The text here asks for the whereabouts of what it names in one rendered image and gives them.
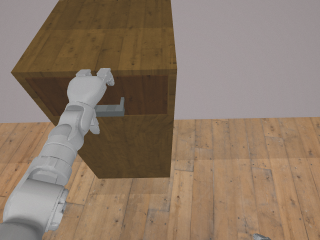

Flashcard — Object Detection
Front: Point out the drawer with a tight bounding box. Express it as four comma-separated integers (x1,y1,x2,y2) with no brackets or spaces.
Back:
25,74,168,117

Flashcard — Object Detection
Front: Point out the cabinet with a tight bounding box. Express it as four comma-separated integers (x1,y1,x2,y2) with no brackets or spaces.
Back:
11,0,177,179

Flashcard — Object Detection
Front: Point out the left robot upper arm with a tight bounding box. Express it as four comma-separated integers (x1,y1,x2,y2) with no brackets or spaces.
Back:
0,178,69,240

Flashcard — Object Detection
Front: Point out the robot left forearm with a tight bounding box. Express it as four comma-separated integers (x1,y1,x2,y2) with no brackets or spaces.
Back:
3,101,94,222

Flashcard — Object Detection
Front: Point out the handle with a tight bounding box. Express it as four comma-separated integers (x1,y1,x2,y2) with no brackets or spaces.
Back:
94,97,125,117

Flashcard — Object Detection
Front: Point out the left robot hand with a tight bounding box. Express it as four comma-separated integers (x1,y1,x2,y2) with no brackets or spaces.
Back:
67,68,115,135

